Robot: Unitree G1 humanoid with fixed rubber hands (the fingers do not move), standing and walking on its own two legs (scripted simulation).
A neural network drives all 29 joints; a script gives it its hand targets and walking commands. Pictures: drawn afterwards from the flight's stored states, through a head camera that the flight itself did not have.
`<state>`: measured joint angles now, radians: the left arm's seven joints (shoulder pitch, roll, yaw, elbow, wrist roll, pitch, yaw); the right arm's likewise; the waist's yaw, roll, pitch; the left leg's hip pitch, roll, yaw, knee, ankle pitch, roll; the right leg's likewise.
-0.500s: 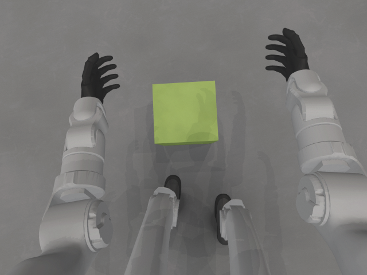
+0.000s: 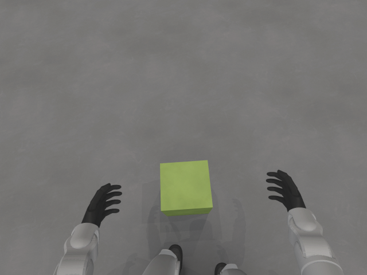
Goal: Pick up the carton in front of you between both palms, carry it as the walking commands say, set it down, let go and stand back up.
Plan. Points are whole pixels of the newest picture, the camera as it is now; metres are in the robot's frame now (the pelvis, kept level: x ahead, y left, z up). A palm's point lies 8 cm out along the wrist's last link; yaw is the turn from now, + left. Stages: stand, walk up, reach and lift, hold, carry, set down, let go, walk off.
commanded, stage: let go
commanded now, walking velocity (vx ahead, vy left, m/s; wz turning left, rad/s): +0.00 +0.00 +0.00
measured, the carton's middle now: (186, 190) +0.41 +0.06 -0.62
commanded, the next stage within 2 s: stand in 0.74 s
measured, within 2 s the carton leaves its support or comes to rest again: neither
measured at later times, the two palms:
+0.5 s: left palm (97, 246) +0.18 +0.20 -0.04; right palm (348, 264) +0.18 -0.26 -0.04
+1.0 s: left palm (64, 258) +0.15 +0.28 -0.07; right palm out of the picture +0.16 -0.30 -0.05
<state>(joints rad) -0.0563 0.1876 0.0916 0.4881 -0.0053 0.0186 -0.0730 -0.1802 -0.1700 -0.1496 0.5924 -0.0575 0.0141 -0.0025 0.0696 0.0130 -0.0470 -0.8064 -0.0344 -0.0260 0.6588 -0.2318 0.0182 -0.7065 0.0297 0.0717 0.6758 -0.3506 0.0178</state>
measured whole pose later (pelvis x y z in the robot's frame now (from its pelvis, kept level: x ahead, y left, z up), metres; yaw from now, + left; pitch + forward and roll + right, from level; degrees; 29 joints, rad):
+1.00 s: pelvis +0.03 -0.01 +0.02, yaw +0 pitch +0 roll +0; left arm 0.23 0.34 0.05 0.64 0.04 0.04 0.02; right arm 0.18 -0.32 -0.06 0.73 -0.04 0.01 -0.02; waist 0.00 -0.05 0.01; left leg -0.25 -0.03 -0.03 0.53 -0.27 0.02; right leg -0.12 0.03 0.07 0.49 -0.35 0.00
